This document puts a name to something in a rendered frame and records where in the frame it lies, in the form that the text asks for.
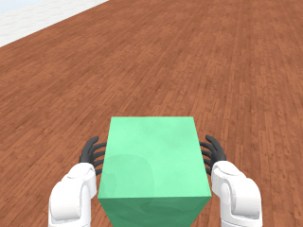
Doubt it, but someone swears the robot left hand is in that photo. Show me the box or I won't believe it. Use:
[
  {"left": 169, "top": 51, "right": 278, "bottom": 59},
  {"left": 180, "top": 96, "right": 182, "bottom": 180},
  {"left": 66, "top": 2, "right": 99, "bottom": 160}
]
[{"left": 79, "top": 136, "right": 107, "bottom": 176}]

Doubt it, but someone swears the carton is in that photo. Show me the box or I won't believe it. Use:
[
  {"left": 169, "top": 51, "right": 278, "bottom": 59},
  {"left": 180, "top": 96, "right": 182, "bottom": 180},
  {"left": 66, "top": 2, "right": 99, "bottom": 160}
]
[{"left": 98, "top": 116, "right": 212, "bottom": 227}]

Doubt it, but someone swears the robot right hand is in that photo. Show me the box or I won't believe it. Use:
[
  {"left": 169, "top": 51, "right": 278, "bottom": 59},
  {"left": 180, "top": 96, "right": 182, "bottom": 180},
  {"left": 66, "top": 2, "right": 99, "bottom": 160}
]
[{"left": 199, "top": 135, "right": 227, "bottom": 176}]

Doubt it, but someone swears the robot right forearm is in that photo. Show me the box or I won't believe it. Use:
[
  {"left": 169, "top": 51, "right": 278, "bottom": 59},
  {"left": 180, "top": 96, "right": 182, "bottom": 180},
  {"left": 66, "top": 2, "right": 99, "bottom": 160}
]
[{"left": 211, "top": 161, "right": 263, "bottom": 227}]

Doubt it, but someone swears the robot left forearm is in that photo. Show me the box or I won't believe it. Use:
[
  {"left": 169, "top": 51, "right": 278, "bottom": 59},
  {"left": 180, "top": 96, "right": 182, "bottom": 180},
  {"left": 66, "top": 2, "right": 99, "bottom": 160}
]
[{"left": 48, "top": 163, "right": 98, "bottom": 227}]

